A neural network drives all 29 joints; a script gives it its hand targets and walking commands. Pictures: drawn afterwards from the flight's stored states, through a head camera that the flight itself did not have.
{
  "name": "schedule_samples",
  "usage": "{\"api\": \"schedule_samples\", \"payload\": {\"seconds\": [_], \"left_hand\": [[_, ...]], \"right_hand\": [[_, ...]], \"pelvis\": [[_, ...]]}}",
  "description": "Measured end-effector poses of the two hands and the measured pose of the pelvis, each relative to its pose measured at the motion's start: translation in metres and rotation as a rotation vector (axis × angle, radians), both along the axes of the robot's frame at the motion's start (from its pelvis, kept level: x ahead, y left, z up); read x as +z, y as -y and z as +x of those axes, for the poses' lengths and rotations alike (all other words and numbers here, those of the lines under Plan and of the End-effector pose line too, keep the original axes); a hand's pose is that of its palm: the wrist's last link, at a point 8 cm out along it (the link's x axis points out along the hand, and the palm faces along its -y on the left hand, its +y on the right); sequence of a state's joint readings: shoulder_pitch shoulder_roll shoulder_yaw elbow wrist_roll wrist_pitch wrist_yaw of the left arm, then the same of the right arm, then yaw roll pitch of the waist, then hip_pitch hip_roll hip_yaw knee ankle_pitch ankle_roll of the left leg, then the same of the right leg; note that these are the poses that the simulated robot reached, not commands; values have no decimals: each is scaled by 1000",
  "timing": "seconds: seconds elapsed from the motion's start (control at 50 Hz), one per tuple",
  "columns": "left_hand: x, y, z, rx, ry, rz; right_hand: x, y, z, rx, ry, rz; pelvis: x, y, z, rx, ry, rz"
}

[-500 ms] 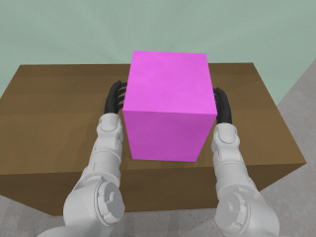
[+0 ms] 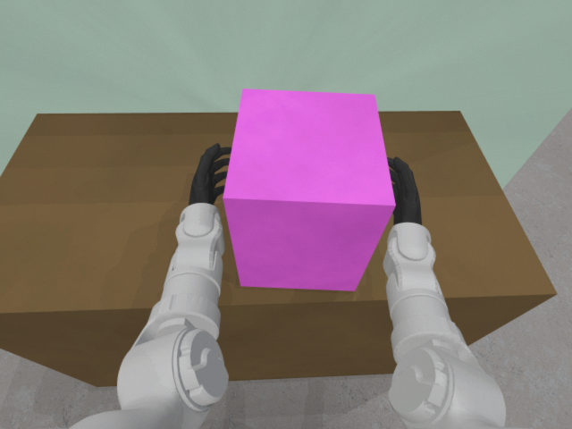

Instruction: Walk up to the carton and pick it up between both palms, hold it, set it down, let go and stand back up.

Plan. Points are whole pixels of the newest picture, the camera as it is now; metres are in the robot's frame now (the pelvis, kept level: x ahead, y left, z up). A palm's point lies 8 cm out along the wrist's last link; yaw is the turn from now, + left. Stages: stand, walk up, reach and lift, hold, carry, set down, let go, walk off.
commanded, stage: reach and lift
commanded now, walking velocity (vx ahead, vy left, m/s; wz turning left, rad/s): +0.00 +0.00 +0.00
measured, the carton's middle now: (302, 197) +0.46 -0.01 +0.02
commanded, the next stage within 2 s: none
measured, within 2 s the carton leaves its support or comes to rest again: leaves its support in 1.16 s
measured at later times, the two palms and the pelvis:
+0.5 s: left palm (204, 201) +0.42 +0.14 +0.06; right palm (404, 216) +0.40 -0.15 +0.06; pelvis +0.00 +0.00 +0.00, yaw +1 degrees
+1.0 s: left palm (203, 218) +0.39 +0.13 +0.07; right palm (412, 230) +0.37 -0.15 +0.07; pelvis -0.03 -0.01 +0.00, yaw +1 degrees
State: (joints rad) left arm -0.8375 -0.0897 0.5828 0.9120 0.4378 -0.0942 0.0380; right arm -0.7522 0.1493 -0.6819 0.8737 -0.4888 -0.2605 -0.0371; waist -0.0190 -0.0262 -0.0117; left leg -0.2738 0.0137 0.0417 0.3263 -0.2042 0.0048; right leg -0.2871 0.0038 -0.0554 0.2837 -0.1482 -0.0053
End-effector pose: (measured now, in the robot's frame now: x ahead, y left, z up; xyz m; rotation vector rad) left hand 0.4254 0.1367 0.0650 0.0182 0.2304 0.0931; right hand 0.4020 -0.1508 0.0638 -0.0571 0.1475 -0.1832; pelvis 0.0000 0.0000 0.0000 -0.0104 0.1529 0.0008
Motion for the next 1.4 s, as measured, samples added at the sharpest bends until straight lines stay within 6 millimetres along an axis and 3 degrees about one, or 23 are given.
{"api": "schedule_samples", "payload": {"seconds": [0.48,0.78,1.12,1.4], "left_hand": [[0,0,-2,0,10,-7],[4,-1,-22,5,97,-14],[1,4,-38,20,32,-16],[20,-2,-40,24,42,-8]], "right_hand": [[0,-1,-2,0,25,-24],[7,-1,-20,17,108,-66],[5,4,-31,28,44,-38],[28,-2,-30,28,57,-22]], "pelvis": [[0,0,-2,12,-29,-2],[0,6,-19,27,-52,-2],[0,13,-33,15,-51,5],[1,10,-29,20,-6,0]]}}
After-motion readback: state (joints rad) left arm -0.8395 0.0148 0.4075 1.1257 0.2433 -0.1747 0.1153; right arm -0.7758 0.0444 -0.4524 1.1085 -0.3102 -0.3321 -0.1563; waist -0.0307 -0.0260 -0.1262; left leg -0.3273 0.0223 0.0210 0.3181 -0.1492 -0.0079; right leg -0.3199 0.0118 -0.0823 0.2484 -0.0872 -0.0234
